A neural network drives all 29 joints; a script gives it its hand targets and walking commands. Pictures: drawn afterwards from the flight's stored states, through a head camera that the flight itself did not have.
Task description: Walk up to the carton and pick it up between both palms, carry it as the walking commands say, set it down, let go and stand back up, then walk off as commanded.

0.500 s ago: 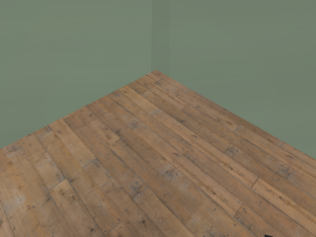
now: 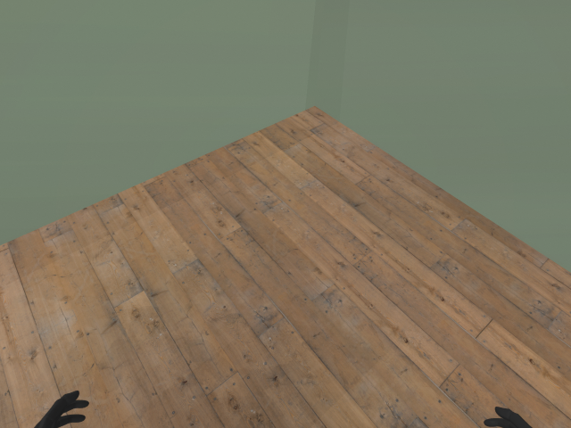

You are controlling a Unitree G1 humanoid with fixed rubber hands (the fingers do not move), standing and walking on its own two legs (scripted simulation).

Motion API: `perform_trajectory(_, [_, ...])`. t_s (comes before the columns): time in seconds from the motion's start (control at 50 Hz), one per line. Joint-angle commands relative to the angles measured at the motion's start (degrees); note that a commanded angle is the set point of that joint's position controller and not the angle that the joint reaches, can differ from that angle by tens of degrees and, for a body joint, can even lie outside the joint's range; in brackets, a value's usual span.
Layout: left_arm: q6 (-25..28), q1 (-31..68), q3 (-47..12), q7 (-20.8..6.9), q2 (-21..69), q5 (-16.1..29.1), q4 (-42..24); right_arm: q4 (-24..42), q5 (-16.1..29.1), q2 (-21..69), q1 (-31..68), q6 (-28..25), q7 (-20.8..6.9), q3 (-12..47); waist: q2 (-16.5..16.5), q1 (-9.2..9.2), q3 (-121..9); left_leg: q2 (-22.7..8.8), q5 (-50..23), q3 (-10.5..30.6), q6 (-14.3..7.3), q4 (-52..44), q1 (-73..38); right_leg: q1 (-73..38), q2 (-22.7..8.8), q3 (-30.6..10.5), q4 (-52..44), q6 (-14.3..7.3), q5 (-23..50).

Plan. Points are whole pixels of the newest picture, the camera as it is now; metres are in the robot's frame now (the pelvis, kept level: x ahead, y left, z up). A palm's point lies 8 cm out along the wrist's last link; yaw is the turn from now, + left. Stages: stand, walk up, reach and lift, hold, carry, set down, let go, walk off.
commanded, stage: walk up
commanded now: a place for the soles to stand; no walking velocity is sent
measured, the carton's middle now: out of the picture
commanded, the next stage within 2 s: none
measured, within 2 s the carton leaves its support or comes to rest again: neither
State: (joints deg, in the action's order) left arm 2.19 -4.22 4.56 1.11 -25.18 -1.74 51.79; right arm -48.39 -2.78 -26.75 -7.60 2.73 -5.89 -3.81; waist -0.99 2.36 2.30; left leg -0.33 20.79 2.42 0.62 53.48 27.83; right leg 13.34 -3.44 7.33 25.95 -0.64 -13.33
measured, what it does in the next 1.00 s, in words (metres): steps to the left, turning left: left foot, then right foot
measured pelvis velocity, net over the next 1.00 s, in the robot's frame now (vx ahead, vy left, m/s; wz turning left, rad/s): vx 0.00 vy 0.22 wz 0.94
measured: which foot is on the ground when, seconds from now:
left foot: up 0.00-0.14, down 0.16-0.38, up 0.40-0.76, down 0.78-1.00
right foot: down 0.00-0.16, up 0.18-0.36, down 0.38-0.80, up 0.82-0.98, down 1.00-1.00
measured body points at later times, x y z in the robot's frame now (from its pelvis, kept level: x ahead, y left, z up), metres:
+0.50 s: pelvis +0.01 +0.08 +0.00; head +0.04 +0.07 +0.45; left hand -0.07 +0.44 -0.07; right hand +0.30 -0.13 -0.09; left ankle +0.01 +0.22 -0.69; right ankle +0.08 +0.01 -0.74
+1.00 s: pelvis +0.00 +0.22 -0.01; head +0.04 +0.27 +0.44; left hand -0.20 +0.53 -0.10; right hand +0.36 +0.13 -0.09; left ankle -0.06 +0.35 -0.74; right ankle +0.11 +0.19 -0.74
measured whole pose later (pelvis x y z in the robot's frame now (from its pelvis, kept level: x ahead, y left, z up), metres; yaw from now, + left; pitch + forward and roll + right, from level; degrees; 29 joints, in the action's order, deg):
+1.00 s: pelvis +0.00 +0.22 -0.01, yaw +54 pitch +4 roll +2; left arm 4.8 -11.8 3.6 0.8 -29.0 -0.3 47.1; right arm -37.4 -3.4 -27.7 -8.8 2.8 -9.0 -5.2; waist 1.4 3.7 2.7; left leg 4.2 9.1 6.8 0.0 29.4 24.7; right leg 24.8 -3.5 4.6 35.8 -1.1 -19.0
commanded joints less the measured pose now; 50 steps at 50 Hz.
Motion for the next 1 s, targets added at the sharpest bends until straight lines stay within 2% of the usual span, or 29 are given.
perform_trajectory(0.0, [1.4,3.1,4.4,0.4,-16.5,-0.7,-5.3,6.4,-0.1,-9.4,2.8,-0.2,-2.0,-2.9,5.9,-0.59,-5.1,-6.5,-0.2,4.8,0.9,-0.6,5.4,-3.6,-20.7,-8.0,-7.1,-13.3,10.8])
perform_trajectory(0.08, [0.7,2.3,4.9,-1.7,-17.9,-0.7,-5.8,6.8,0.1,-7.3,0.8,-0.7,-2.9,-2.4,9.2,-1.11,-8.4,-3.4,-3.2,-5.6,0.0,-16.1,-6.0,0.2,-17.7,-0.2,-2.7,-11.1,9.2])
perform_trajectory(0.1, [0.3,2.0,4.6,-2.3,-17.3,-0.2,-5.8,6.5,-0.1,-7.4,-0.5,-1.1,-2.6,-2.6,8.2,-0.41,-9.2,-2.1,-7.3,-7.9,-0.6,-22.0,-10.1,1.4,-15.7,2.6,0.5,-9.1,5.9])
perform_trajectory(0.12, [0.0,0.6,3.8,-2.6,-15.2,0.1,-5.7,5.8,-1.0,-8.8,-1.8,-1.4,-2.0,-3.1,5.3,-0.23,-10.2,-0.5,-8.5,-6.2,-1.7,-26.5,-14.1,3.0,-12.4,5.2,7.2,-6.4,1.7])
perform_trajectory(0.14, [-0.4,-1.8,1.5,-2.2,-9.3,-0.6,-4.5,6.6,-1.9,-11.9,-7.1,-2.3,-1.1,-4.0,-8.6,2.23,-10.5,-4.3,-11.0,2.4,-6.0,-34.3,-20.3,11.3,-6.7,9.9,21.7,-2.3,-5.7])
perform_trajectory(0.16, [-0.7,-0.6,0.8,-1.5,-8.1,0.0,-6.6,8.7,-1.9,-18.0,-5.3,-2.7,-0.9,-4.5,-22.1,1.82,-8.7,-15.3,-19.0,27.1,-15.5,-38.0,-24.2,28.3,2.8,6.3,27.4,1.2,-25.6])
perform_trajectory(0.18, [-1.0,1.4,0.9,-0.7,-11.2,0.6,-5.9,9.3,-1.3,-16.6,-6.1,-2.5,-0.6,-4.5,-13.0,2.11,-10.3,-15.4,-19.7,26.7,-17.9,-37.5,-23.9,26.6,1.0,-2.0,31.3,0.5,-22.0])
perform_trajectory(0.2, [-0.5,0.4,0.6,-0.7,-11.5,0.9,-5.3,10.6,-1.1,-15.2,-4.5,-1.9,-0.2,-4.0,-10.7,0.83,-10.2,-13.2,-17.8,21.9,-16.5,-36.1,-21.4,24.9,-0.1,-2.6,29.4,0.6,-18.6])
perform_trajectory(0.22, [-0.1,-1.8,0.5,-0.7,-11.9,0.9,-4.2,11.8,-1.2,-13.6,-2.0,-1.4,0.0,-3.6,-9.6,-0.34,-8.7,-10.7,-14.1,18.1,-15.2,-35.8,-17.6,22.2,-0.3,-2.2,26.8,0.8,-13.8])
perform_trajectory(0.26, [0.4,-6.3,0.2,-1.1,-12.2,1.0,-1.9,14.0,-1.4,-11.8,-0.2,-0.8,-0.2,-2.9,-10.4,-1.12,-8.6,-7.3,-18.2,14.9,-14.4,-35.9,-14.4,15.9,2.4,-2.6,21.3,0.2,-8.3])
perform_trajectory(0.3, [0.6,-9.5,0.1,-0.8,-11.3,1.0,-2.0,16.0,-1.8,-10.9,0.4,-0.6,-0.7,-2.6,-10.9,-2.22,-10.0,-8.2,-19.2,16.5,-14.9,-35.3,-11.4,9.8,3.2,-3.8,14.5,-0.6,-7.8])
perform_trajectory(0.34, [1.2,-14.4,0.6,-0.3,-11.0,0.8,-0.9,18.2,-1.8,-10.1,4.2,-0.3,-1.2,-2.3,-9.4,-5.74,-11.0,-5.7,-14.3,14.6,-11.7,-32.5,-2.5,-3.7,4.5,-2.9,0.9,-1.4,-1.0])
perform_trajectory(0.36, [1.8,-16.4,1.4,0.2,-13.0,0.1,-0.5,18.9,-1.4,-7.2,4.6,-0.3,-1.2,-1.3,-2.0,-7.09,-10.9,-0.8,-7.3,10.6,-7.8,-26.0,5.4,-13.0,-0.3,-8.4,-9.2,-1.9,-0.4])
perform_trajectory(0.38, [2.2,-14.7,3.0,0.7,-19.1,-0.8,-2.0,19.6,-1.0,-3.0,2.5,-0.7,-1.4,0.2,14.9,-6.06,-11.6,5.6,1.9,5.1,-4.5,-9.6,14.3,-15.9,-18.7,-28.3,-17.4,-4.5,-16.1])
perform_trajectory(0.4, [2.6,-7.7,3.5,1.3,-21.7,-1.1,-5.1,18.8,-2.6,-7.4,0.9,-0.8,-1.1,-0.7,11.3,-4.08,-6.9,-0.4,1.4,4.7,-1.3,-1.0,19.2,-6.9,-29.4,-34.4,-22.4,-9.8,-18.7])
perform_trajectory(0.42, [3.0,-6.7,3.0,1.2,-18.5,-0.9,-5.3,16.8,-2.6,-11.4,1.7,-0.8,-1.5,-2.4,5.2,-3.42,-5.2,-3.7,-1.4,5.8,0.0,1.7,17.0,-4.7,-26.4,-28.3,-19.1,-12.1,-12.6])
perform_trajectory(0.44, [3.2,-6.6,2.8,0.7,-16.1,-0.8,-5.0,15.8,-2.3,-12.3,0.7,-0.7,-2.3,-3.3,2.5,-2.43,-4.1,-5.2,-4.1,6.3,0.6,3.2,15.3,-2.8,-22.7,-20.9,-17.2,-10.8,-8.9])
perform_trajectory(0.5, [3.6,-5.8,3.2,0.5,-15.7,-1.3,-5.2,13.1,-1.6,-11.5,0.2,-0.6,-4.3,-3.6,4.7,-2.23,-4.9,-5.9,-10.9,3.8,1.1,3.0,11.8,-1.6,-17.9,-7.1,-14.5,-8.2,-2.4])
perform_trajectory(0.58, [3.3,-8.1,4.6,-0.4,-18.4,-1.5,-4.5,12.7,-0.4,-9.5,5.6,-0.4,-5.3,-2.8,7.4,-4.08,-2.6,-7.1,-12.4,-0.3,0.9,-5.0,11.2,-1.7,-18.5,-1.0,-13.1,-9.1,-4.4])
perform_trajectory(0.68, [2.8,-8.2,5.5,-1.7,-20.4,-1.3,-3.7,12.0,0.6,-9.1,9.0,-0.8,-5.1,-2.7,9.9,-4.3,-4.2,-8.0,-8.9,-4.9,-0.2,-15.1,4.6,-2.6,-19.4,5.3,-9.6,-9.9,-0.4])
perform_trajectory(0.74, [2.4,-7.3,4.4,-2.4,-19.3,-0.4,-3.0,10.2,0.4,-10.2,5.0,-1.5,-3.7,-3.7,9.6,-1.4,-8.2,-5.4,-7.8,-8.2,-2.0,-24.5,-3.8,-3.4,-19.0,8.3,0.0,-7.6,6.9])
perform_trajectory(0.76, [2.2,-8.4,3.4,-2.5,-17.2,-0.2,-2.5,8.7,-0.3,-11.6,2.1,-1.7,-3.0,-4.3,6.2,0.01,-10.9,-3.5,-7.3,-7.3,-3.4,-28.5,-10.5,-1.6,-16.2,11.2,7.9,-5.4,5.1])
perform_trajectory(0.78, [1.9,-8.4,2.5,-2.4,-14.7,-0.1,-2.8,7.4,-1.2,-14.7,-2.1,-1.7,-2.4,-5.3,2.2,2.1,-11.2,-2.7,-5.7,-2.5,-6.1,-31.3,-19.8,6.7,-12.9,12.3,17.1,-2.2,-0.7])
perform_trajectory(0.8, [1.9,-6.8,2.1,-2.1,-13.2,0.7,-5.4,7.7,-1.0,-22.9,-3.4,-1.7,-2.2,-6.7,-17.0,3.21,-10.1,-12.0,-12.2,21.6,-13.6,-36.3,-29.7,26.8,-1.8,11.8,27.5,1.1,-20.2])
perform_trajectory(0.82, [1.4,-5.9,1.2,-1.3,-13.8,1.2,-5.7,9.2,-0.4,-21.8,-3.2,-1.6,-1.9,-6.8,-14.9,2.67,-10.4,-14.0,-14.7,25.7,-16.3,-36.9,-31.7,32.3,-2.3,1.5,28.3,1.6,-23.4])
perform_trajectory(0.86, [2.1,-8.4,1.9,-0.7,-15.7,1.7,-4.6,11.9,-0.4,-17.0,0.2,-0.9,-1.7,-5.4,-10.8,-0.1,-10.7,-10.1,-17.5,17.7,-14.6,-33.5,-26.5,27.0,-3.3,-1.2,25.5,1.6,-16.5])
perform_trajectory(0.92, [2.6,-14.3,2.1,0.0,-15.5,1.7,-5.1,14.9,-0.8,-14.2,3.4,-0.9,-2.4,-5.1,-12.8,-1.74,-11.4,-5.5,-22.5,14.7,-13.6,-32.7,-16.1,14.3,0.4,-2.7,17.4,0.5,-9.5])
perform_trajectory(0.96, [2.9,-18.5,2.5,0.5,-15.0,1.8,-5.2,16.8,-0.7,-13.3,5.8,-0.7,-3.3,-4.8,-10.9,-4.53,-11.2,-3.5,-16.0,14.3,-12.2,-31.9,-5.6,1.4,2.5,-2.3,5.6,-1.1,-3.3])
perform_trajectory(0.98, [3.4,-21.4,3.3,0.7,-16.7,1.3,-4.8,18.4,-0.3,-11.1,7.9,-0.5,-3.6,-4.0,-6.5,-7.38,-11.8,0.2,-8.6,10.9,-8.9,-28.9,5.0,-11.3,0.5,-4.4,-4.0,-2.1,0.9])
